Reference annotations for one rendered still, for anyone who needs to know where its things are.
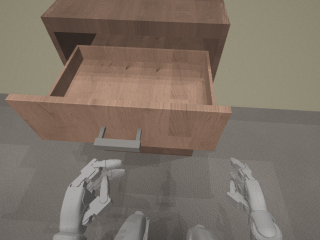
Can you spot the cabinet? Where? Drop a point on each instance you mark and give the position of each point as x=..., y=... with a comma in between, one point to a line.
x=200, y=25

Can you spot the left robot hand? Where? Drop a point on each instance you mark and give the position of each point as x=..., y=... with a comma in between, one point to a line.
x=74, y=217

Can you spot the left robot thigh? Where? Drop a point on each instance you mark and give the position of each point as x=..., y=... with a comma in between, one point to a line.
x=136, y=227

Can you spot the right robot thigh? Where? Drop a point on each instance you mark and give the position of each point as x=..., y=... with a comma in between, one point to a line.
x=200, y=233

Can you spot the robot thigh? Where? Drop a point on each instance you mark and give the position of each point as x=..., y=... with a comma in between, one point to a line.
x=136, y=227
x=200, y=233

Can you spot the robot right forearm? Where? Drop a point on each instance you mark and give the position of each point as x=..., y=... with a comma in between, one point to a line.
x=263, y=227

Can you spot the drawer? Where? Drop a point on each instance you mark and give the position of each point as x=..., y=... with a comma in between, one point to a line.
x=167, y=93

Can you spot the handle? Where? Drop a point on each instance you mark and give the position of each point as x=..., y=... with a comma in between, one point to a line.
x=102, y=143

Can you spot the right robot hand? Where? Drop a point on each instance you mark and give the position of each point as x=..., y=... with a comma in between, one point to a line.
x=250, y=197

